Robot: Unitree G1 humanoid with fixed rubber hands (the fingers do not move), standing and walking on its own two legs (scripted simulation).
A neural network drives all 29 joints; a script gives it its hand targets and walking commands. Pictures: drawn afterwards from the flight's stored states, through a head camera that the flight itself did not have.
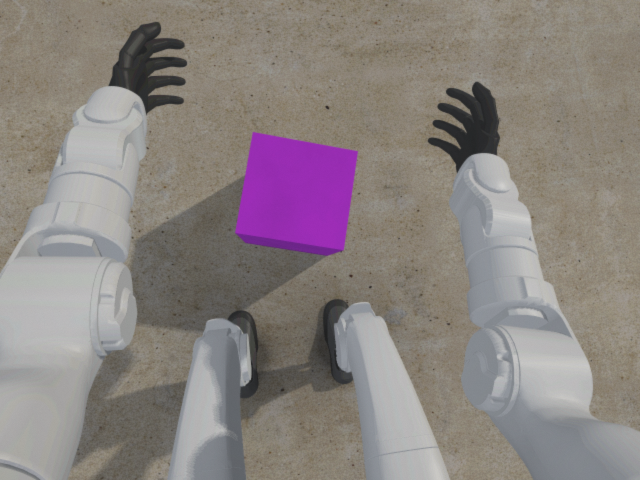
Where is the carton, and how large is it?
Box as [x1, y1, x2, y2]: [235, 132, 357, 255]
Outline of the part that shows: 253,132 235,232 245,242 325,255 342,250 344,244 357,151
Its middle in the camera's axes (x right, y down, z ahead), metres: -0.05 -0.08 +0.87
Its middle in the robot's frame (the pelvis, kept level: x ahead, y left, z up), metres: +0.48 -0.04 -0.51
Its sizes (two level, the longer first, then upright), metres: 0.210 0.200 0.250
